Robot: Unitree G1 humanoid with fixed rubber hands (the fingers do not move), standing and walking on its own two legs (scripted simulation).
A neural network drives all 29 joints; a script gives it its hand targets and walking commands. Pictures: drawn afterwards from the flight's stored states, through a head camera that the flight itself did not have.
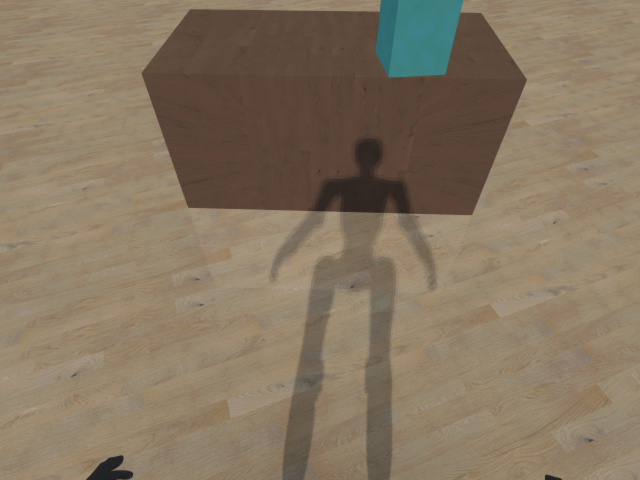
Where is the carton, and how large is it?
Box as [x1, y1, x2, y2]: [376, 0, 462, 77]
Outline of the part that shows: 381,0 376,53 388,77 444,74 462,0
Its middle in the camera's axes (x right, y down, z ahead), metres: +0.32 -0.71 +1.31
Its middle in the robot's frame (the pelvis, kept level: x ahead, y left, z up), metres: +1.46 -0.26 -0.01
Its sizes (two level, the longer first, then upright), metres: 0.210 0.200 0.250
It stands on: a pedestal, 0.64 m high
